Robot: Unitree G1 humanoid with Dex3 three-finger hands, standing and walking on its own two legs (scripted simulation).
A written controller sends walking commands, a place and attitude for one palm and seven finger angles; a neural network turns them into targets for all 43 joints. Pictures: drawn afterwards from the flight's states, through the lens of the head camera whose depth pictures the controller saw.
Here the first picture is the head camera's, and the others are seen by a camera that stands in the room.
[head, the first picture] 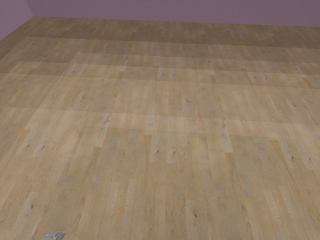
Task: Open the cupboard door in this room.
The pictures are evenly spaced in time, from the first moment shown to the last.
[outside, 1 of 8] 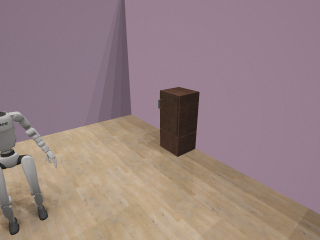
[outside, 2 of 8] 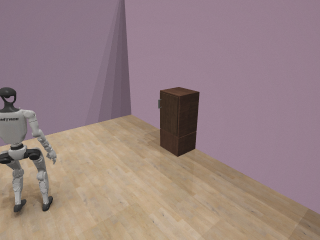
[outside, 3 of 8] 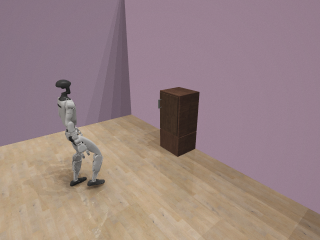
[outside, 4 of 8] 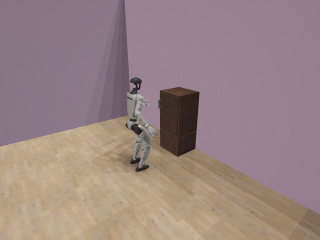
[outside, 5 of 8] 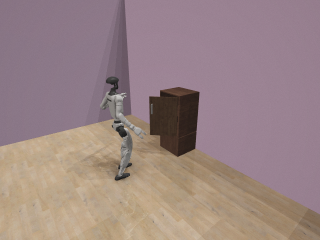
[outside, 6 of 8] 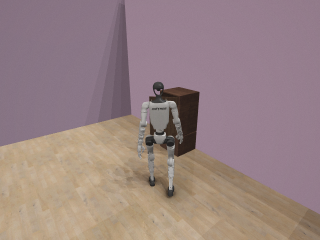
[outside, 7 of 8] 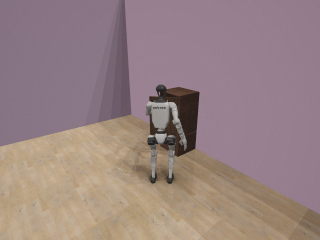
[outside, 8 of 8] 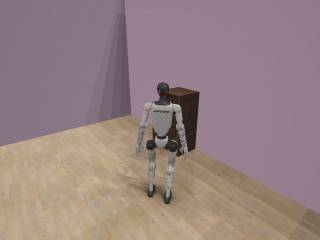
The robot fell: no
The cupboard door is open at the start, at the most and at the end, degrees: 0 84 84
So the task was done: yes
